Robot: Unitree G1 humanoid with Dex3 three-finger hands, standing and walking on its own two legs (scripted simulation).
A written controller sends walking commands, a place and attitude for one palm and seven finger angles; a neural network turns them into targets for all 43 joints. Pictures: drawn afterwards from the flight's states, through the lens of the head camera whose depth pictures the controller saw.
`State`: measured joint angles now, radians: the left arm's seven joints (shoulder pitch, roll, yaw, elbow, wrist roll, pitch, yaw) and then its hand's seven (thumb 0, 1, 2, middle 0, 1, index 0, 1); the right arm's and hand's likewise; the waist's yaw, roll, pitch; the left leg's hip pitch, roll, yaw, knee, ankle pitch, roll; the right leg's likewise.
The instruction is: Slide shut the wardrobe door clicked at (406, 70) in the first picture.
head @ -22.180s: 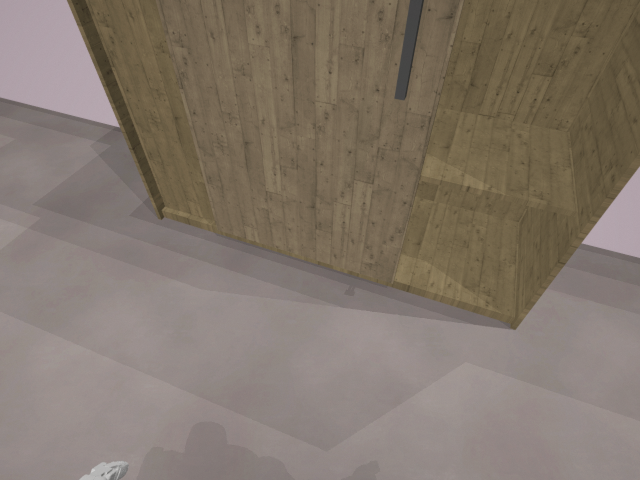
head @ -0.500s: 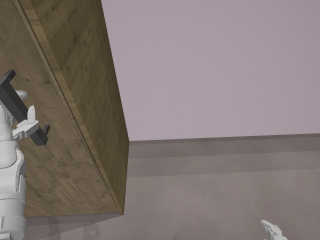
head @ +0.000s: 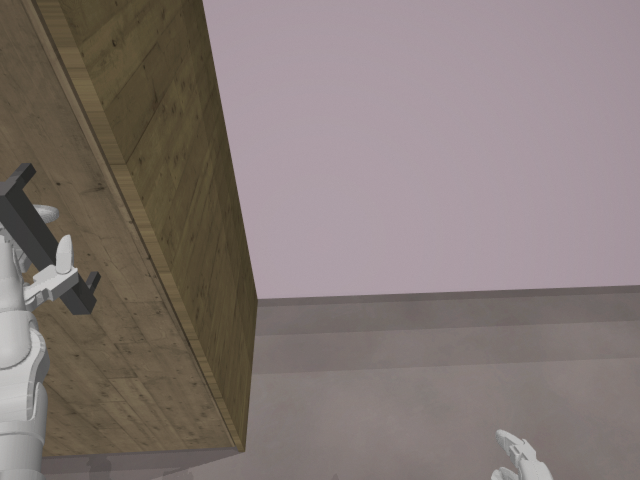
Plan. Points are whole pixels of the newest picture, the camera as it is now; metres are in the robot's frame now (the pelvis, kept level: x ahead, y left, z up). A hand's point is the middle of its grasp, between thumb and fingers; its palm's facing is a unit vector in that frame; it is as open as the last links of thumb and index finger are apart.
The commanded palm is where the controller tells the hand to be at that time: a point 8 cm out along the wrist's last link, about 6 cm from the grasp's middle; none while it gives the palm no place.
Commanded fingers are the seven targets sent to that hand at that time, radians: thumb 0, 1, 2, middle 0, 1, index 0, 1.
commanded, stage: stop walking and hold the door there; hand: left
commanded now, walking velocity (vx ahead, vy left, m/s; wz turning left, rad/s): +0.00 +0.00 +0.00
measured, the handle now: (56, 244) +0.34 +0.35 +0.14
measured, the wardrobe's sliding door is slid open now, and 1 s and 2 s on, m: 0.00 0.00 0.00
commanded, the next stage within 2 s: loosen the grip on the handle in 1.60 s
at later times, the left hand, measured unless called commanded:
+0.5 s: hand (63, 269) +0.30 +0.33 +0.14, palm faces +0.49 -0.84 -0.26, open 6.4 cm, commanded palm +0.26 +0.35 +0.14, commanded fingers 0.00 0.90 0.90 -0.45 -1.40 -0.45 -1.40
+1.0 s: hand (59, 271) +0.30 +0.33 +0.14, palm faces +0.24 -0.96 -0.11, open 6.1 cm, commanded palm +0.27 +0.36 +0.14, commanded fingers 0.00 0.90 0.90 -0.45 -1.40 -0.45 -1.40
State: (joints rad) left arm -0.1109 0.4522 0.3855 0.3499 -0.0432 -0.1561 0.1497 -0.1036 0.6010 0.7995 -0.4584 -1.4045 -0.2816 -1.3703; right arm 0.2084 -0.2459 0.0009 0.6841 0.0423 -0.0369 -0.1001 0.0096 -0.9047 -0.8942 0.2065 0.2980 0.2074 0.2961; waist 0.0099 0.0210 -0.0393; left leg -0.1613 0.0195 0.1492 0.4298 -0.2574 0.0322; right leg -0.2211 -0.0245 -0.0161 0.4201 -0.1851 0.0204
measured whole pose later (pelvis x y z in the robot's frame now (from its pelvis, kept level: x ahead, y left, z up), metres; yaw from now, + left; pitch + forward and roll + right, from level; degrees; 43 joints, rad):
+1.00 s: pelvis -0.08 +0.15 -0.02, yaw +2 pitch -3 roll +2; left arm -0.35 0.26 0.15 0.10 -0.06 -0.13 0.13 -0.06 0.68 0.80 -0.46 -1.40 -0.30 -1.38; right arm 0.12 -0.20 -0.01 0.65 0.03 -0.05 -0.07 0.01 -0.91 -0.89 0.20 0.30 0.20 0.30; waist -0.01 -0.05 0.18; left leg -0.29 0.08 0.05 0.65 -0.31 -0.06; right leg -0.36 -0.11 -0.01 0.78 -0.44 0.05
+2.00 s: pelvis -0.09 +0.15 -0.01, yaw +4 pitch +0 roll +1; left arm -0.47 0.21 0.15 0.50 -0.03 -0.20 0.12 0.00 -0.04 0.46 -0.47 -1.38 -0.29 -1.33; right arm 0.27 -0.21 0.01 0.69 0.03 -0.20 -0.02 0.01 -0.90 -0.89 0.21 0.30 0.21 0.30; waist -0.01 -0.01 -0.02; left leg -0.33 0.07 0.02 0.56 -0.23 -0.04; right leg -0.35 -0.05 0.01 0.59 -0.24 0.03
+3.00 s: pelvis -0.04 +0.16 -0.02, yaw +3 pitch +3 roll +0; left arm -0.23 0.29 0.27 0.29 -0.15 -0.21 -0.07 -0.01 -0.55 0.20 -0.31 -1.18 -0.25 -1.15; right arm 0.27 -0.23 0.01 0.70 0.03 -0.19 -0.07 0.01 -0.90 -0.89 0.21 0.30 0.21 0.30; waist 0.03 0.02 -0.06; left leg -0.34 0.05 0.00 0.63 -0.34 -0.04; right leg -0.34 -0.04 0.01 0.62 -0.32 0.04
